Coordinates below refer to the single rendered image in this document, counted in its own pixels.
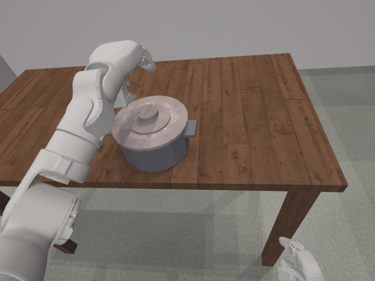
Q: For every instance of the robot left forearm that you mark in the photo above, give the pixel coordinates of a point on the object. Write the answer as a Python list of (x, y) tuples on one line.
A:
[(89, 117)]

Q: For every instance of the robot left hand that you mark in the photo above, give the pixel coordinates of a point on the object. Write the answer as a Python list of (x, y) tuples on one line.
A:
[(125, 55)]

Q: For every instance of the pot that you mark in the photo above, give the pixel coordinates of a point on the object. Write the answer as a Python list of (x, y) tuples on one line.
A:
[(162, 158)]

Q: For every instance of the knob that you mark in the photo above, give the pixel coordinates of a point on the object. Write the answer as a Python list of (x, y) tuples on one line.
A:
[(147, 113)]

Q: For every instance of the left robot upper arm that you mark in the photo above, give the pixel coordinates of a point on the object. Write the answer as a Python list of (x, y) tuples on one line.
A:
[(44, 216)]

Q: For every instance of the lid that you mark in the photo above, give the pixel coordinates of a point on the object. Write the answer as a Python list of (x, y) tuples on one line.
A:
[(133, 134)]

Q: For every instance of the table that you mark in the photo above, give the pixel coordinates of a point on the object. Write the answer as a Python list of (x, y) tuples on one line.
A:
[(257, 130)]

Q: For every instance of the robot right hand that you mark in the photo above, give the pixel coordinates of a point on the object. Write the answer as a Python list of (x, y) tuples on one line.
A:
[(306, 265)]

